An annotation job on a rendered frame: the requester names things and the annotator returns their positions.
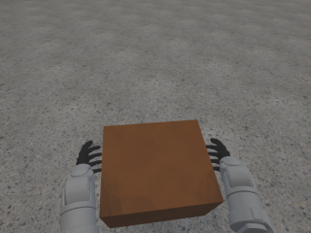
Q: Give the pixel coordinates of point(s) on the left robot forearm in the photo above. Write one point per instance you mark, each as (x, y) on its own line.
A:
(78, 201)

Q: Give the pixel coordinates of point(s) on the right robot forearm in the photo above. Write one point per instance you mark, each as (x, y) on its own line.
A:
(246, 213)

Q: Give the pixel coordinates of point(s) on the robot left hand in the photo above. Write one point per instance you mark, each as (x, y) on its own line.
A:
(84, 156)

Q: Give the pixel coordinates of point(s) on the robot right hand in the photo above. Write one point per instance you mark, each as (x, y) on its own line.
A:
(221, 152)

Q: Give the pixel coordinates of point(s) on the carton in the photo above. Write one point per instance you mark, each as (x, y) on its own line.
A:
(156, 171)

